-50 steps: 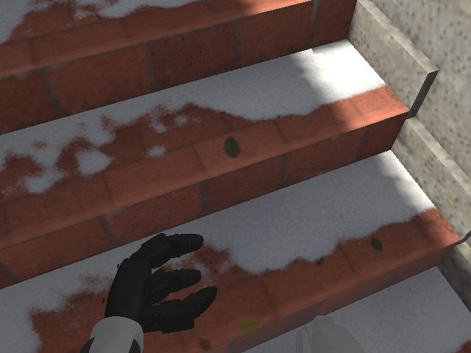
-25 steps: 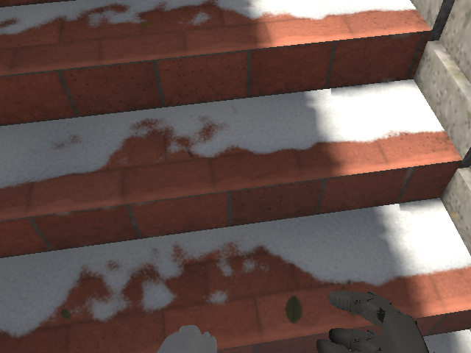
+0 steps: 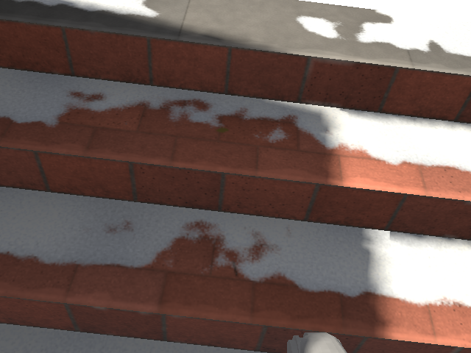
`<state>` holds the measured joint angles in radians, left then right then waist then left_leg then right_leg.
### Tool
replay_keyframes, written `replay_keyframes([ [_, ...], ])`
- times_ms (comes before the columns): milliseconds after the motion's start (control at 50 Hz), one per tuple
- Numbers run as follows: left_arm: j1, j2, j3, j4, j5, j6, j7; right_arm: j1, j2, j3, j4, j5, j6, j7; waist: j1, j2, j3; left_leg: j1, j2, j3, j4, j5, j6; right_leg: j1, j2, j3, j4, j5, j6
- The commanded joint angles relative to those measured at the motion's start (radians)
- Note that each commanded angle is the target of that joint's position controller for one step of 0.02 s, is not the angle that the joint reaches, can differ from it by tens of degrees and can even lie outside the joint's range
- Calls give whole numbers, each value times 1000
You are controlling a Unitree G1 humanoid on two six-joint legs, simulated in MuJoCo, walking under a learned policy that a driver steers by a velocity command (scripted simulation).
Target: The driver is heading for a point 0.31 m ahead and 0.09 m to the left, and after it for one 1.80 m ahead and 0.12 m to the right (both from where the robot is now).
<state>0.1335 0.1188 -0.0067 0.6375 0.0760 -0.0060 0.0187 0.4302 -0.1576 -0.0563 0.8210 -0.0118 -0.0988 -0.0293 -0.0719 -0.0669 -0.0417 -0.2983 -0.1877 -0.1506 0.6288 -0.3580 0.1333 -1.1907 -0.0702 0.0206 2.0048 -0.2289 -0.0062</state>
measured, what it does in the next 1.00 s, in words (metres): climbs, turning left: right foot 0.15 m higher, then left foot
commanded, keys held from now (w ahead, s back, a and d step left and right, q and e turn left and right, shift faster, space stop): w+q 0.18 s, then q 0.38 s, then e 0.44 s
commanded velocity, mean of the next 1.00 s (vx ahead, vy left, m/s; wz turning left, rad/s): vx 0.18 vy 0.00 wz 0.31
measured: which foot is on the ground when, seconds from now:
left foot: down 0.00-0.20, up 0.22-0.66, down 0.68-1.00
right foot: up 0.00-0.18, down 0.20-0.68, up 0.70-1.00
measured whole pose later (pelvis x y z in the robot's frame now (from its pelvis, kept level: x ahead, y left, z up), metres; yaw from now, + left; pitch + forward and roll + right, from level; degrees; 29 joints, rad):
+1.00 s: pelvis +0.32 -0.02 +0.16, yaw +15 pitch +1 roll +1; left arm 0.28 0.14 0.05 0.73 0.01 0.03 0.05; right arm 0.23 -0.10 -0.01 0.66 -0.04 0.00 -0.07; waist -0.01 0.00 -0.01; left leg -0.30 0.05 0.20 0.50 -0.21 0.05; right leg -0.24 -0.02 -0.04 0.76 -0.48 0.01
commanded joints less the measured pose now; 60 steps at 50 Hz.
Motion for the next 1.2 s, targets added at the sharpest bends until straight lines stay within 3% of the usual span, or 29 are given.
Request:
replay_keyframes([
  [20,-380,-38,-30,-225,9,-37,-11,148,-144,-39,19,11,-18,0,-75,154,79,305,275,-440,-308,16,119,-421,17,-32,34,-150,-21],
  [80,-424,4,-32,-283,-13,-28,-27,111,-174,-44,20,19,2,-22,-62,152,93,216,310,-430,-516,233,157,-171,3,-58,-301,-214,-35],
  [140,-207,-20,-43,-233,-37,-8,-5,-42,-191,-45,-25,13,9,-34,87,168,-21,42,287,-170,-486,955,101,453,40,-136,-637,-249,-96],
  [180,88,104,23,-140,-63,-16,15,-86,-232,-58,-65,21,-4,-6,223,205,-214,56,292,-184,-194,1586,54,861,112,-137,-800,-217,-109],
  [200,227,174,52,-111,-68,-32,31,-150,-271,-75,-78,34,-25,17,318,182,-267,45,236,-158,59,1594,14,1022,108,-91,-1037,-126,-105],
  [220,274,257,78,-89,-30,-53,48,-158,-184,-61,-110,32,-44,39,306,-27,-318,-171,105,-133,401,956,-40,1211,-77,284,-1323,-270,-154],
  [240,225,335,94,-82,-30,-45,59,-110,-104,-51,-194,-3,-27,51,189,-356,-415,-334,-26,-98,822,71,-106,1217,-376,842,-1614,13,-271],
  [260,98,234,88,-96,-57,-32,60,-83,-131,-56,-185,-55,-5,42,111,-203,-348,-386,56,-80,1008,82,-94,1082,-361,855,-1610,-255,-270],
  [280,30,120,59,-60,-55,-32,58,-134,-107,-53,-189,-63,15,36,80,-108,-140,-482,100,7,1090,152,-91,913,-309,683,-1571,-363,-279],
  [300,14,55,48,-17,-57,-43,56,-159,-79,-45,-209,-69,44,21,42,15,-33,-536,142,40,1165,192,-70,804,-280,517,-1522,-397,-253],
  [360,41,-22,35,102,-39,-91,34,-117,-32,-18,-206,-42,92,7,-47,62,40,-619,112,-12,1317,167,-44,723,-217,213,-1519,-11,-160],
  [420,86,46,55,139,-60,-112,20,-167,-40,-19,-233,-43,126,-1,-67,40,76,-704,125,-11,1232,163,-83,767,-237,30,-1547,231,-108],
  [480,23,172,82,98,-33,-108,44,-222,-93,-26,-247,-34,139,26,-56,29,45,-513,169,138,795,267,-134,772,-214,-177,-1632,395,-108],
  [540,1,207,91,56,-57,-96,50,-274,-53,-18,-231,-5,145,32,-18,-33,-19,-224,211,223,430,320,-135,834,-173,-289,-1638,495,-92],
  [620,135,216,97,44,-64,-87,60,-309,-31,-16,-226,-30,93,26,87,-100,-76,-139,176,275,115,185,-77,1138,-252,-209,-1569,761,-100],
  [660,182,227,100,68,-92,-55,43,-160,-24,-19,-151,-31,66,37,18,-48,-82,28,143,293,-199,309,-53,1158,-187,-223,-1374,772,-88],
  [680,231,205,98,75,-99,-43,33,-108,-51,-26,-120,-48,43,47,7,-3,-52,164,194,223,-312,435,-63,1020,-152,-212,-1241,435,-62],
  [700,338,103,77,60,-82,-28,25,-96,-104,-27,-128,-61,42,50,65,243,-93,387,439,7,-87,1203,-45,755,-103,-232,-1073,-235,-15],
  [720,414,52,49,109,-124,10,17,-63,-54,5,-154,-40,64,35,18,281,-303,378,581,-148,-181,1111,132,835,-51,-109,-985,-409,13],
  [740,382,72,58,125,-121,38,19,-87,-34,9,-175,-38,76,28,10,160,-236,213,595,-168,-295,807,178,877,-34,-67,-877,-408,32],
  [800,172,88,76,48,-66,48,22,-268,-19,33,-202,-40,86,-16,74,160,7,-75,501,41,-375,524,94,889,-16,2,-777,-260,56],
  [940,175,77,74,43,-69,31,34,-183,-62,17,-216,-39,77,-45,56,222,-25,101,454,202,-265,572,52,913,50,-57,-1182,-326,18],
  [1000,208,76,78,45,-65,8,44,-151,-97,-17,-207,-6,102,-50,62,230,-31,153,438,204,-182,494,35,926,90,-117,-1467,-176,-3],
  [1040,210,120,91,36,-34,-9,40,-155,-86,-38,-216,3,114,-39,53,103,-16,65,373,236,-9,286,-58,944,15,27,-1552,88,-38],
  [1060,246,177,106,26,-32,-17,42,-184,-38,-30,-261,-5,119,-27,72,-114,-39,-143,300,292,166,-33,-127,1051,-154,271,-1553,454,-103],
  [1080,215,217,118,-19,-28,-14,48,-251,-39,-30,-281,6,130,-23,161,-255,-13,-254,214,268,380,-170,-173,993,-308,502,-1667,546,-285],
  [1100,192,236,126,-30,-36,-11,52,-267,-36,-32,-274,3,135,-20,148,-147,40,-313,210,193,621,-159,-198,942,-311,482,-1694,508,-363],
  [1140,130,216,106,-26,-52,-3,65,-277,-25,-25,-262,-1,119,-17,95,-39,109,-391,197,148,769,-78,-211,907,-201,351,-1646,512,-342],
  [1200,93,185,95,-43,-60,-11,63,-277,-63,-23,-248,-33,109,12,83,11,-2,-449,164,156,871,47,-198,1056,-140,280,-1562,778,-285],
])
Velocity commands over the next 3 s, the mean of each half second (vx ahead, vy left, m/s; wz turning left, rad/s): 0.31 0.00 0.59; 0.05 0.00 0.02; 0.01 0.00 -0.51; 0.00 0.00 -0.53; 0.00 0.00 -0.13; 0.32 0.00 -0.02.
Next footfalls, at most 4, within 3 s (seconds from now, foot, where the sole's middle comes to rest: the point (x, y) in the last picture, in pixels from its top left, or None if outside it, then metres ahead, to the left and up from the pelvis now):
0.20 right None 0.31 -0.15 -0.61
0.68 left None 0.37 0.11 -0.61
1.04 right None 0.33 -0.12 -0.61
1.44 left None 0.35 0.08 -0.61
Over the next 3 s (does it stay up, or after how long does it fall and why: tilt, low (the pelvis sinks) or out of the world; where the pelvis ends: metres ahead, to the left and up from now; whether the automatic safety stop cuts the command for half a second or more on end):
stays up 0.37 -0.12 0.17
